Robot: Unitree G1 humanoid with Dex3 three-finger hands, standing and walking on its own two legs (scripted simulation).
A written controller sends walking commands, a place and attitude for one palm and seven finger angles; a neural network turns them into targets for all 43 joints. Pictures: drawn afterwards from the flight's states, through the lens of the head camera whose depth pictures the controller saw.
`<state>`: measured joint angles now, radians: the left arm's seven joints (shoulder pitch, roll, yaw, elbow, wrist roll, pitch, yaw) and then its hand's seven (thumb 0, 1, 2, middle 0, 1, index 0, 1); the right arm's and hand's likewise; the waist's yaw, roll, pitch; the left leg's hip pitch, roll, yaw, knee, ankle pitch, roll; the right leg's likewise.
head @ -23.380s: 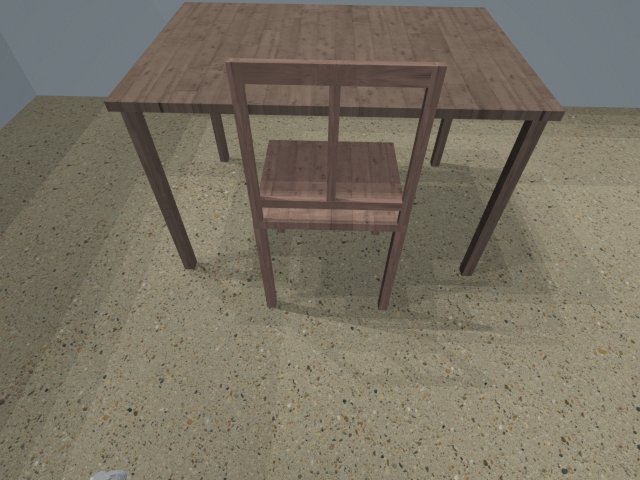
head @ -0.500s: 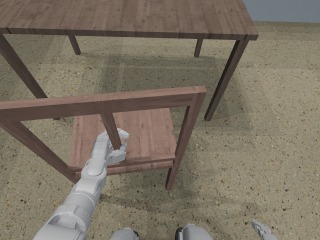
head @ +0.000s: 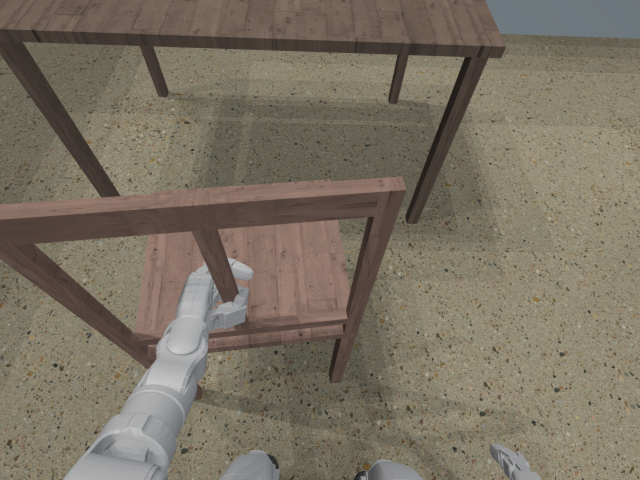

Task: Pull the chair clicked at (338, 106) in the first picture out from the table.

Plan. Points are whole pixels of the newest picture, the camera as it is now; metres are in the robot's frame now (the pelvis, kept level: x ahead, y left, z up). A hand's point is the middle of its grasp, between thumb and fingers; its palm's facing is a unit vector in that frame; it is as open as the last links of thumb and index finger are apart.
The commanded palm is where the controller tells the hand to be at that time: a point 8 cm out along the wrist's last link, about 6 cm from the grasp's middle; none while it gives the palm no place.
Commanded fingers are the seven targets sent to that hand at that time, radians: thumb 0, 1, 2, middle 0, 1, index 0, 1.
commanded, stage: step backward, pulling the chair out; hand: left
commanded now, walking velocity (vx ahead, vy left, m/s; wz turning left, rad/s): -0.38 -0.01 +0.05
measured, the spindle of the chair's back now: (227, 286) +0.37 +0.15 -0.06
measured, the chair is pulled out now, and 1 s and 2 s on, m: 0.45 0.62 0.62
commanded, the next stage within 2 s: stop walking, hand still on the chair in 0.30 s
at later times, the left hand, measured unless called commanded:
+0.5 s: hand (236, 393) +0.22 +0.12 -0.06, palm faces +0.00 -0.99 -0.17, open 5.4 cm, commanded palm +0.21 +0.17 -0.04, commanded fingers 0.00 0.90 0.90 -0.50 -1.45 -0.50 -1.45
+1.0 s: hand (234, 432) +0.18 +0.11 -0.06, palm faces -0.04 -0.98 -0.17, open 5.4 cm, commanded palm +0.16 +0.16 -0.04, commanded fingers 0.00 0.90 0.90 -0.50 -1.45 -0.50 -1.45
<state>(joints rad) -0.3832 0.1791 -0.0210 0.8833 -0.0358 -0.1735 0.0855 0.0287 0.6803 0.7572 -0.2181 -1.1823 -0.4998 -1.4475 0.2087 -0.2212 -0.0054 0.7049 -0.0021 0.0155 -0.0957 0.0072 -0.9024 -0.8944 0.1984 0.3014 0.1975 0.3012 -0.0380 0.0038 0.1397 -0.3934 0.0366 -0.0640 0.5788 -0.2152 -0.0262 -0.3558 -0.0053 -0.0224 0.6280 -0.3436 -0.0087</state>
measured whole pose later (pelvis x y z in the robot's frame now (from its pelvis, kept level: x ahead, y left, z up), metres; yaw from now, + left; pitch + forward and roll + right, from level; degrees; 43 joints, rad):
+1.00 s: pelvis -0.09 -0.01 +0.00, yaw -2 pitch -3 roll +0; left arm -0.09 0.14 -0.05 0.75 -0.02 -0.14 0.09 0.04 0.66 0.76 -0.22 -1.21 -0.50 -1.45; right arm 0.26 -0.18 0.04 0.73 0.02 -0.04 -0.10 0.01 -0.90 -0.89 0.20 0.30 0.20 0.30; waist -0.03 0.00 0.08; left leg -0.25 0.02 -0.04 0.50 -0.19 -0.02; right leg -0.24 -0.04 -0.02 0.49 -0.19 0.03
